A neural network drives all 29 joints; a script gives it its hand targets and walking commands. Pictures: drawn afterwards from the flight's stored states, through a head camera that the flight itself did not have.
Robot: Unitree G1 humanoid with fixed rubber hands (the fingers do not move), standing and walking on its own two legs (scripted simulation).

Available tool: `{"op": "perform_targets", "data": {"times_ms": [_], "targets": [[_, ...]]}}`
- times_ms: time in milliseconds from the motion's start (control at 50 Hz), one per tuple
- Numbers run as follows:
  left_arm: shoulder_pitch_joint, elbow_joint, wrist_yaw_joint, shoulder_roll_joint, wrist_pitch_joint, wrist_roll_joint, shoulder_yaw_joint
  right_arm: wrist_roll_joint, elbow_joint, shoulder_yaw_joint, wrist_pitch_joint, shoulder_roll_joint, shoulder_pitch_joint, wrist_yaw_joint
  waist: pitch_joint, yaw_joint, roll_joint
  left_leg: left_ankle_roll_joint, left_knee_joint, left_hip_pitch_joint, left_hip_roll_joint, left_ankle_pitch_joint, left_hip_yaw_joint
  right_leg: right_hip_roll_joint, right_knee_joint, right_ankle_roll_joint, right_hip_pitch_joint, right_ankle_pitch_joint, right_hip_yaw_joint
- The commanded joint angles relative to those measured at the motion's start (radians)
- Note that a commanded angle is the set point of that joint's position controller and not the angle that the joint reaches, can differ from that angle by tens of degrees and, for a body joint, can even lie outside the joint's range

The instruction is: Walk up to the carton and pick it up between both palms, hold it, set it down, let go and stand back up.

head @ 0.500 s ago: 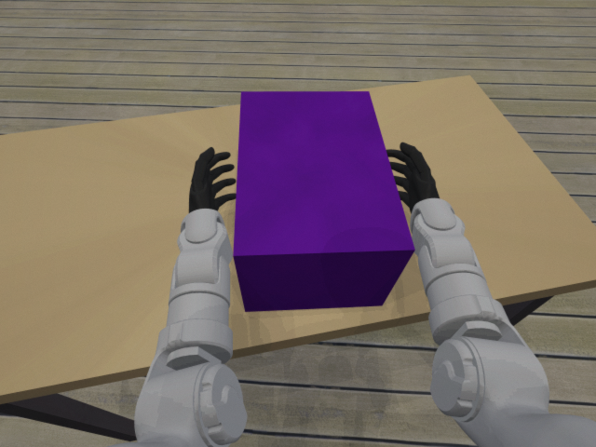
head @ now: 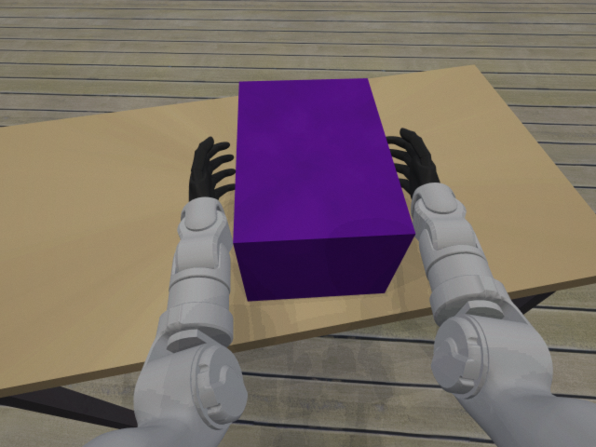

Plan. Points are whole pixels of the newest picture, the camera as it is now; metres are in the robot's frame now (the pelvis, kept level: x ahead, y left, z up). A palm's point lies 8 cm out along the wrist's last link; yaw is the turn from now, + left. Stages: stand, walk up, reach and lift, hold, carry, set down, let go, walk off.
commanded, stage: set down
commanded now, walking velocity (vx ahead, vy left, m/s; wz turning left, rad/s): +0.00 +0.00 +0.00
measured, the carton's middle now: (310, 184) +0.48 +0.01 +0.05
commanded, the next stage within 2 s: none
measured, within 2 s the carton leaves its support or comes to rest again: rests again in 0.34 s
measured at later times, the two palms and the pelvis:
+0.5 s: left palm (204, 195) +0.44 +0.16 +0.08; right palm (415, 176) +0.46 -0.14 +0.08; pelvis +0.00 +0.00 +0.00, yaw +0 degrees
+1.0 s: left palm (203, 193) +0.44 +0.16 +0.08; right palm (413, 174) +0.47 -0.14 +0.08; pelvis +0.00 +0.00 +0.00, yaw +0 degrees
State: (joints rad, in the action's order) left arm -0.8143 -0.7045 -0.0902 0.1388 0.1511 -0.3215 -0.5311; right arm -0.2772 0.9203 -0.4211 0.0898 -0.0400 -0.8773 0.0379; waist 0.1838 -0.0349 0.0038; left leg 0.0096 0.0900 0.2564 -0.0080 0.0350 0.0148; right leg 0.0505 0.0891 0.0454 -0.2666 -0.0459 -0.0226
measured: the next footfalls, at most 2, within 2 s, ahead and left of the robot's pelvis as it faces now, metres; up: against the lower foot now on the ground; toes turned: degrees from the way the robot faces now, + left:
none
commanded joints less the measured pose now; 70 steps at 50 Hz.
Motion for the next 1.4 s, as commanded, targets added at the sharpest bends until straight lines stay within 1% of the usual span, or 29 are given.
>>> {"op": "perform_targets", "data": {"times_ms": [0,60,100,180,280,360,460,520,620,640,720,760,780,800,860,920,980,1020,1040,1060,1080,1100,1140,1200,1240,1280,1320,1380], "targets": [[-0.723,0.091,0.125,0.410,-0.062,0.028,0.320,0.026,-0.118,0.288,-0.065,0.472,-0.735,0.140,0.790,-0.003,0.038,-0.025,-0.052,-0.306,0.040,0.430,-0.023,-0.014,-0.151,-0.072,0.403,-0.618,0.029],[-0.720,0.084,0.125,0.405,-0.065,0.029,0.317,0.027,-0.108,0.287,-0.066,0.465,-0.735,0.138,0.797,-0.003,0.039,-0.026,-0.053,-0.301,0.039,0.440,-0.021,-0.013,-0.157,-0.072,0.408,-0.633,0.029],[-0.723,0.076,0.125,0.397,-0.065,0.031,0.316,0.029,-0.099,0.286,-0.066,0.457,-0.737,0.136,0.799,-0.004,0.029,-0.023,-0.052,-0.298,0.039,0.445,-0.021,-0.015,-0.158,-0.074,0.415,-0.639,0.027],[-0.723,0.063,0.125,0.392,-0.066,0.033,0.310,0.023,-0.080,0.280,-0.065,0.447,-0.735,0.136,0.786,0.000,0.043,-0.025,-0.048,-0.298,0.038,0.446,-0.018,-0.016,-0.161,-0.077,0.411,-0.648,0.028],[-0.725,0.040,0.125,0.383,-0.069,0.031,0.301,0.024,-0.059,0.270,-0.067,0.442,-0.734,0.136,0.766,-0.003,0.026,-0.020,-0.050,-0.287,0.039,0.441,-0.021,-0.015,-0.157,-0.076,0.402,-0.632,0.027],[-0.729,0.028,0.122,0.369,-0.072,0.032,0.292,0.018,-0.031,0.255,-0.068,0.426,-0.731,0.138,0.766,0.001,0.035,-0.016,-0.052,-0.290,0.035,0.438,-0.019,-0.014,-0.153,-0.076,0.384,-0.609,0.029],[-0.722,0.007,0.114,0.351,-0.080,0.027,0.280,0.020,-0.006,0.240,-0.076,0.400,-0.729,0.135,0.766,-0.003,0.010,-0.010,-0.061,-0.292,0.033,0.453,-0.022,-0.016,-0.145,-0.072,0.359,-0.590,0.027],[-0.720,-0.005,0.110,0.344,-0.088,0.031,0.273,0.017,0.010,0.233,-0.083,0.386,-0.729,0.133,0.766,0.001,0.021,-0.007,-0.065,-0.297,0.031,0.457,-0.020,-0.013,-0.142,-0.071,0.340,-0.578,0.031],[-0.715,-0.029,0.104,0.332,-0.101,0.028,0.264,0.015,0.036,0.221,-0.095,0.366,-0.726,0.132,0.761,0.001,0.008,-0.001,-0.067,-0.284,0.028,0.460,-0.021,-0.013,-0.134,-0.066,0.326,-0.559,0.028],[-0.712,-0.036,0.103,0.328,-0.104,0.030,0.261,0.012,0.042,0.218,-0.098,0.362,-0.724,0.131,0.757,0.001,0.016,0.000,-0.070,-0.282,0.029,0.461,-0.021,-0.013,-0.133,-0.068,0.321,-0.559,0.031],[-0.706,-0.054,0.096,0.310,-0.114,0.028,0.245,0.011,0.060,0.209,-0.107,0.343,-0.724,0.131,0.762,-0.001,0.030,0.002,-0.069,-0.272,0.028,0.453,-0.021,-0.012,-0.130,-0.068,0.311,-0.545,0.028],[-0.702,-0.061,0.093,0.302,-0.118,0.024,0.240,0.013,0.076,0.204,-0.110,0.334,-0.720,0.129,0.752,-0.003,0.023,0.004,-0.070,-0.261,0.029,0.452,-0.022,-0.012,-0.130,-0.066,0.308,-0.538,0.026],[-0.697,-0.067,0.092,0.293,-0.119,0.024,0.231,0.012,0.072,0.200,-0.112,0.325,-0.720,0.128,0.754,-0.007,0.028,0.005,-0.069,-0.259,0.028,0.449,-0.021,-0.011,-0.131,-0.067,0.306,-0.535,0.028],[-0.698,-0.068,0.091,0.290,-0.121,0.026,0.230,0.010,0.079,0.197,-0.113,0.321,-0.720,0.128,0.757,-0.003,0.030,0.006,-0.069,-0.254,0.028,0.445,-0.021,-0.012,-0.129,-0.066,0.307,-0.529,0.027],[-0.693,-0.077,0.086,0.267,-0.125,0.027,0.218,0.011,0.083,0.186,-0.116,0.295,-0.715,0.124,0.756,-0.006,0.027,0.007,-0.072,-0.251,0.027,0.438,-0.023,-0.011,-0.128,-0.067,0.292,-0.508,0.029],[-0.685,-0.084,0.078,0.227,-0.130,0.026,0.199,0.010,0.091,0.172,-0.119,0.259,-0.707,0.115,0.758,-0.009,0.032,0.008,-0.071,-0.240,0.028,0.421,-0.026,-0.011,-0.128,-0.068,0.291,-0.503,0.029],[-0.666,-0.092,0.061,0.149,-0.138,0.020,0.166,0.006,0.103,0.141,-0.125,0.180,-0.690,0.096,0.754,-0.012,0.031,0.009,-0.072,-0.222,0.033,0.406,-0.032,-0.013,-0.137,-0.073,0.297,-0.512,0.031],[-0.646,-0.095,0.037,0.036,-0.146,0.026,0.125,0.003,0.106,0.106,-0.128,0.077,-0.660,0.070,0.762,-0.010,0.043,0.012,-0.077,-0.212,0.033,0.394,-0.034,-0.013,-0.147,-0.077,0.303,-0.520,0.037],[-0.633,-0.094,0.018,-0.048,-0.149,0.032,0.104,0.008,0.106,0.083,-0.129,-0.004,-0.641,0.049,0.766,-0.010,0.041,0.011,-0.083,-0.206,0.035,0.378,-0.036,-0.014,-0.157,-0.081,0.306,-0.521,0.039],[-0.627,-0.092,-0.007,-0.149,-0.153,0.053,0.094,0.024,0.095,0.070,-0.130,-0.103,-0.629,0.020,0.769,-0.009,0.043,0.013,-0.094,-0.197,0.037,0.370,-0.040,-0.016,-0.173,-0.087,0.308,-0.536,0.039],[-0.635,-0.094,-0.030,-0.218,-0.153,0.085,0.096,0.055,0.075,0.075,-0.131,-0.183,-0.645,-0.008,0.790,-0.009,0.033,0.016,-0.113,-0.188,0.039,0.371,-0.041,-0.015,-0.193,-0.088,0.308,-0.542,0.039],[-0.651,-0.101,-0.047,-0.259,-0.149,0.123,0.107,0.102,0.050,0.095,-0.129,-0.233,-0.679,-0.035,0.823,-0.012,0.016,0.015,-0.137,-0.186,0.039,0.379,-0.043,-0.018,-0.219,-0.089,0.309,-0.561,0.035],[-0.687,-0.104,-0.075,-0.310,-0.137,0.205,0.143,0.190,0.010,0.159,-0.114,-0.291,-0.734,-0.075,0.889,-0.015,0.009,0.012,-0.184,-0.189,0.039,0.410,-0.039,-0.020,-0.275,-0.096,0.313,-0.621,0.034],[-0.710,-0.092,-0.090,-0.377,-0.126,0.304,0.205,0.293,-0.028,0.255,-0.092,-0.349,-0.758,-0.113,0.996,-0.015,0.028,0.011,-0.256,-0.193,0.042,0.491,-0.026,-0.024,-0.356,-0.108,0.329,-0.751,0.029],[-0.715,-0.074,-0.089,-0.409,-0.126,0.368,0.253,0.354,-0.051,0.312,-0.085,-0.378,-0.756,-0.121,1.054,-0.007,0.040,0.010,-0.298,-0.192,0.041,0.557,-0.013,-0.024,-0.410,-0.117,0.341,-0.832,0.028],[-0.697,-0.068,-0.083,-0.436,-0.127,0.426,0.301,0.405,-0.074,0.357,-0.082,-0.407,-0.748,-0.121,1.083,-0.004,0.055,0.010,-0.336,-0.203,0.036,0.613,0.002,-0.021,-0.443,-0.122,0.312,-0.850,0.026],[-0.690,-0.068,-0.074,-0.453,-0.128,0.482,0.354,0.461,-0.075,0.397,-0.081,-0.432,-0.746,-0.112,1.086,0.000,0.061,0.015,-0.368,-0.194,0.033,0.628,0.009,-0.017,-0.460,-0.122,0.294,-0.823,0.023],[-0.670,-0.079,-0.065,-0.484,-0.122,0.546,0.418,0.536,-0.040,0.452,-0.074,-0.468,-0.734,-0.088,1.049,-0.008,0.061,0.020,-0.403,-0.172,0.029,0.598,0.017,-0.014,-0.466,-0.122,0.231,-0.717,0.014]]}}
